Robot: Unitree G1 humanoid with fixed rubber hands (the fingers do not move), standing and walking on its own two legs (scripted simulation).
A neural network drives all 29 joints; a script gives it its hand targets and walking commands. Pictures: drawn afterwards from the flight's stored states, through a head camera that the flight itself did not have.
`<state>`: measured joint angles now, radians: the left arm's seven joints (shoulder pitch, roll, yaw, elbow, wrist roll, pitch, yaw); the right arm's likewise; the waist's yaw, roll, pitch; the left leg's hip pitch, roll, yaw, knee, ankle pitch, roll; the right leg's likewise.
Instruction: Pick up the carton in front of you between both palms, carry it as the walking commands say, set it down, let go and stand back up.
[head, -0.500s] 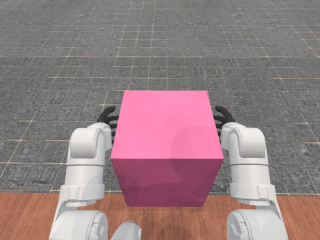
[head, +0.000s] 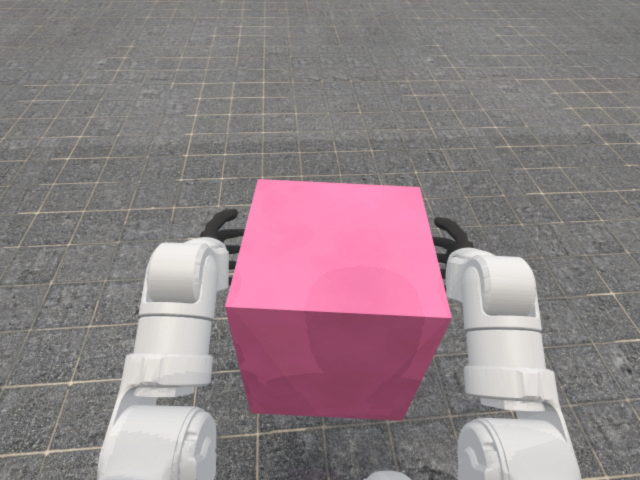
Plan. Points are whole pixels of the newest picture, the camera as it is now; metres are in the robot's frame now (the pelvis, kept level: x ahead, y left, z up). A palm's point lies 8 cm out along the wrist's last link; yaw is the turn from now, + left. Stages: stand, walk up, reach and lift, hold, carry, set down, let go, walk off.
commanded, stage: carry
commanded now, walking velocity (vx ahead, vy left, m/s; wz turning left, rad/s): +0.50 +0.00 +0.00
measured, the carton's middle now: (332, 303) +0.34 -0.01 +0.03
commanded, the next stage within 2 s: none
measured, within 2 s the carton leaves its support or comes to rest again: neither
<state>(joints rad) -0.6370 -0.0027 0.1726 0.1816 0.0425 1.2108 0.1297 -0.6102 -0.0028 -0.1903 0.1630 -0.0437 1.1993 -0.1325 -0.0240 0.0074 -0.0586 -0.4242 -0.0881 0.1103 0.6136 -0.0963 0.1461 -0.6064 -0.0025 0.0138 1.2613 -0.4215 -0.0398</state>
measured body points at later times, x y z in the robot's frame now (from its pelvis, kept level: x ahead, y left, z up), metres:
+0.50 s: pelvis +0.31 -0.03 -0.03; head +0.32 -0.03 +0.42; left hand +0.65 +0.14 +0.06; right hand +0.68 -0.16 +0.06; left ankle +0.19 +0.08 -0.64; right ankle +0.39 -0.07 -0.75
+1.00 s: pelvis +0.59 +0.03 -0.02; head +0.60 +0.03 +0.43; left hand +0.94 +0.18 +0.07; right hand +0.94 -0.12 +0.08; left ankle +0.66 +0.10 -0.75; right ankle +0.44 -0.07 -0.68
